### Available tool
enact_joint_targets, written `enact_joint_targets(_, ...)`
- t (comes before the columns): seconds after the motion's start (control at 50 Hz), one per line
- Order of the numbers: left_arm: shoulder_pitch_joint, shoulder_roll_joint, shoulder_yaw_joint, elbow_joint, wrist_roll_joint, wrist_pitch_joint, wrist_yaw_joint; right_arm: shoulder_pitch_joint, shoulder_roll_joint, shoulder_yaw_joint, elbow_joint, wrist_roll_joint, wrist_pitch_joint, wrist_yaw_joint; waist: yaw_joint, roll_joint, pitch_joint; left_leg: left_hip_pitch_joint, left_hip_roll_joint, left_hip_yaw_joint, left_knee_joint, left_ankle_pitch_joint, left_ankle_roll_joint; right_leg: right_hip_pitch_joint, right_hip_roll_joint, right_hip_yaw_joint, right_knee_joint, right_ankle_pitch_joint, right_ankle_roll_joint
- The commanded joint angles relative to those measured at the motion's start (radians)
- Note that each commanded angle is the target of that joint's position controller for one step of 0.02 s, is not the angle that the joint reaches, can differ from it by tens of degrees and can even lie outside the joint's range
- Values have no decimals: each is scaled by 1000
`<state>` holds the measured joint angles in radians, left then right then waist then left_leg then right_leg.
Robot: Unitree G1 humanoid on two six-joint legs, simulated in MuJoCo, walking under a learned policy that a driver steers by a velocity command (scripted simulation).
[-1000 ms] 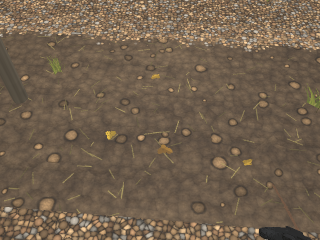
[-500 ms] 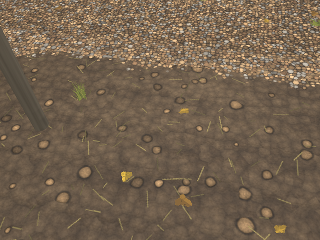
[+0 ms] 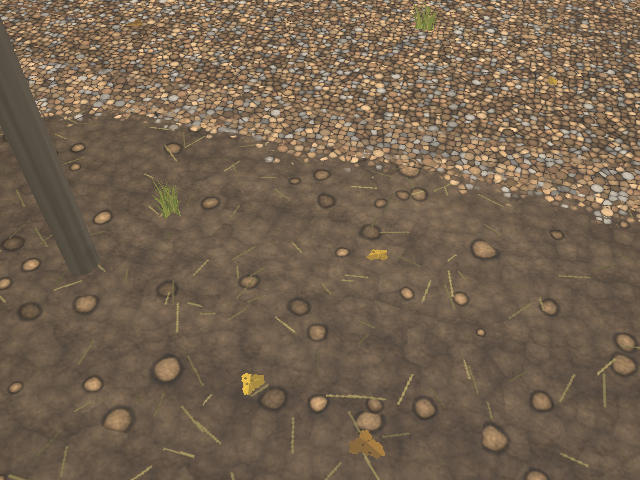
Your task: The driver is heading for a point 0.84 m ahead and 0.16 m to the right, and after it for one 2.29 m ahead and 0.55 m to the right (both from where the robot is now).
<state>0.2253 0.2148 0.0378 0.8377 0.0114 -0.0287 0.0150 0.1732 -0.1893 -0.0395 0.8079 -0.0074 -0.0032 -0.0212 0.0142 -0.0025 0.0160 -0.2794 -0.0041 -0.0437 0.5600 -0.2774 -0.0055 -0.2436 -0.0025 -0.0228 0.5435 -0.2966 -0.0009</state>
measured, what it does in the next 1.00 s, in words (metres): shifts its weight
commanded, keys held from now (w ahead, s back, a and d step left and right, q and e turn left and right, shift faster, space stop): no key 0.68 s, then w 0.32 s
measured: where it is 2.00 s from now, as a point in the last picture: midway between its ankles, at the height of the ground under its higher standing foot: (370, 458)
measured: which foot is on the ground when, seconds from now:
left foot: down 0.00-1.00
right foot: down 0.00-0.94, up 0.96-1.00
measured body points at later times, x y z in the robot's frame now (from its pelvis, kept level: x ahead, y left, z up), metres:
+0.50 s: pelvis +0.00 +0.00 +0.00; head +0.01 +0.00 +0.45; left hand +0.07 +0.25 -0.14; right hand +0.08 -0.25 -0.14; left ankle +0.01 +0.12 -0.73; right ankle +0.00 -0.12 -0.73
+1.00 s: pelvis +0.05 +0.03 +0.00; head +0.06 +0.04 +0.45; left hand +0.07 +0.29 -0.16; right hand +0.06 -0.23 -0.14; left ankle +0.02 +0.12 -0.73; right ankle -0.01 -0.11 -0.70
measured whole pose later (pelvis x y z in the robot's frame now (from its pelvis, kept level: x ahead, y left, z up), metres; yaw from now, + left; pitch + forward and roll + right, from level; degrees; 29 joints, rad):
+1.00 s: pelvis +0.05 +0.03 +0.00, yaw -1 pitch +0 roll +0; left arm 0.32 0.24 0.06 1.05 -0.04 -0.05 0.02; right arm 0.31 -0.19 -0.06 1.08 0.02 -0.10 0.00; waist -0.02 -0.04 -0.01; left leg -0.21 -0.02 0.06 0.53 -0.33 0.06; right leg -0.30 -0.02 0.02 0.85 -0.44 -0.03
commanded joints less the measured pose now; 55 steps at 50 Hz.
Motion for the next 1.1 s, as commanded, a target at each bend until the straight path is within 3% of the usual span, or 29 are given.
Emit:
enact_joint_targets(0.02,6,93,25,-36,-4,-6,3,-4,-109,-27,-39,3,-10,-3,-4,20,-58,64,55,-57,-69,268,52,10,-36,35,-57,207,-13)
enact_joint_targets(0.32,-2,95,30,74,-10,14,20,-6,-101,-30,87,8,-2,-16,-6,8,-13,77,34,-26,-95,228,37,30,-38,40,-87,179,-12)
enact_joint_targets(0.68,23,74,16,184,-9,17,25,31,-93,-18,219,7,1,-24,-10,1,27,68,20,-3,-136,133,20,12,-30,40,-139,91,-19)
enact_joint_targets(0.72,55,92,23,203,-19,22,29,61,-97,-21,239,15,4,-26,-7,-15,22,41,-19,37,-105,-155,35,4,-15,38,-146,-199,-46)
enact_joint_targets(0.76,71,121,31,193,-31,16,32,46,-105,-24,224,23,-8,-27,4,-47,97,-73,-23,42,-58,-372,61,-50,-72,129,-201,-484,-100)
enact_joint_targets(0.82,135,180,53,207,-41,-18,23,-5,-47,-13,196,35,-56,-8,22,-180,131,-171,-9,91,172,-149,63,-4,-297,449,-369,-558,-220)
enact_joint_targets(0.84,115,176,53,197,-38,-25,20,-6,-57,-17,193,37,-65,-1,10,-166,138,-167,16,70,209,-142,78,-30,-326,483,-391,-519,-236)
enact_joint_targets(0.88,46,165,49,170,-45,-33,9,55,-44,-16,211,44,-76,8,-40,-160,135,-72,26,80,99,-184,113,-77,-292,398,-368,-438,-202)
enact_joint_targets(0.92,-27,152,45,142,-57,-29,4,189,-59,-30,277,36,-80,8,-103,-108,111,210,-27,122,-93,-42,109,-209,-162,212,-240,-291,-133)
enact_joint_targets(0.94,-50,117,35,128,-49,-33,2,295,-94,-43,310,31,-81,9,-136,-8,69,330,48,-4,-153,-61,122,-287,-97,118,-46,-170,-94)
enact_joint_targets(0.96,-68,56,20,97,-42,-45,0,429,-193,-67,329,34,-85,9,-165,250,15,465,265,-374,-335,-199,219,-454,11,-36,311,-113,-31)
enact_joint_targets(0.98,-97,69,24,68,-53,-62,1,447,-213,-61,328,15,-102,23,-157,289,37,441,402,-660,-422,-268,323,-596,35,39,537,-259,-40)
enact_joint_targets(1.0,-87,94,29,70,-67,-71,-4,360,-146,-38,303,11,-117,24,-103,152,93,418,397,-605,-408,-278,311,-667,-35,103,649,-194,-64)
enact_joint_targets(1.02,-55,94,28,88,-72,-78,-14,301,-114,-27,279,11,-124,26,-74,108,98,411,353,-473,-403,-233,263,-683,-71,115,666,-87,-85)
enact_joint_targets(1.04,-51,97,32,98,-63,-81,-16,258,-116,-23,262,13,-125,30,-57,72,93,396,318,-372,-413,-137,220,-668,-94,110,631,-3,-94)
enact_joint_targets(1.06,-66,109,40,100,-54,-79,-19,244,-98,-14,257,12,-121,30,-50,64,96,380,291,-272,-417,7,184,-642,-111,111,582,57,-92)
enact_joint_targets(1.1,-74,78,39,104,-51,-67,-32,285,-69,-2,267,-1,-110,22,-54,92,72,356,236,-116,-411,215,150,-583,-106,85,526,131,-74)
